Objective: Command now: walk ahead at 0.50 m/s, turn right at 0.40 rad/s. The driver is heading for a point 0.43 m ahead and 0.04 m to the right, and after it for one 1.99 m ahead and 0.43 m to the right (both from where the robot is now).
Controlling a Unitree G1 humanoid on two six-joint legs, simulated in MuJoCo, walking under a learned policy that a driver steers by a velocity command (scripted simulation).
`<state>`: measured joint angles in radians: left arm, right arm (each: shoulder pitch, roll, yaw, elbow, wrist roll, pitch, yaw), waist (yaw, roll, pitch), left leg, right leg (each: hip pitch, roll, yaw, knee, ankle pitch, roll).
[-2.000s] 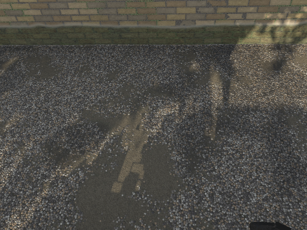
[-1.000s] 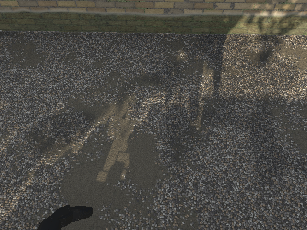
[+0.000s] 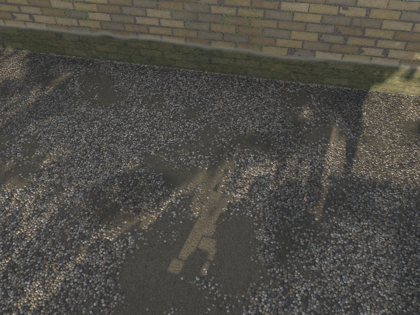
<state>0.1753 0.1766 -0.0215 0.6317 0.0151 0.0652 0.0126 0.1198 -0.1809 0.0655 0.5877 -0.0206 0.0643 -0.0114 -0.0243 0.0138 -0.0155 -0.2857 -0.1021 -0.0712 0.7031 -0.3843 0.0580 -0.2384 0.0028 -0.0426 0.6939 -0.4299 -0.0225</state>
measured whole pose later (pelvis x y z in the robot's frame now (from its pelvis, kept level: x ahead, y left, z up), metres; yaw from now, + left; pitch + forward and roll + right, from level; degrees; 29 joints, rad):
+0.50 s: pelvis -0.01 -0.02 +0.00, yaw -14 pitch -1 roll +1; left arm 0.09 0.19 -0.03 0.54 0.00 0.10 0.00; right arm 0.10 -0.17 0.04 0.55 -0.04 0.02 -0.01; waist 0.00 0.00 0.01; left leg -0.27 0.02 0.14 0.69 -0.40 0.02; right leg -0.33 0.13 0.16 0.73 -0.38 -0.05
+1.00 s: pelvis +0.00 -0.01 +0.01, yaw -18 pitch +0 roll +1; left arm 0.20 0.19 -0.03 0.62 0.02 0.08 0.00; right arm 0.16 -0.19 0.01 0.63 -0.03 0.06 -0.01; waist 0.02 0.00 0.01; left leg -0.21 0.03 0.19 0.58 -0.38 0.03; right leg -0.28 0.14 0.23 0.63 -0.33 -0.04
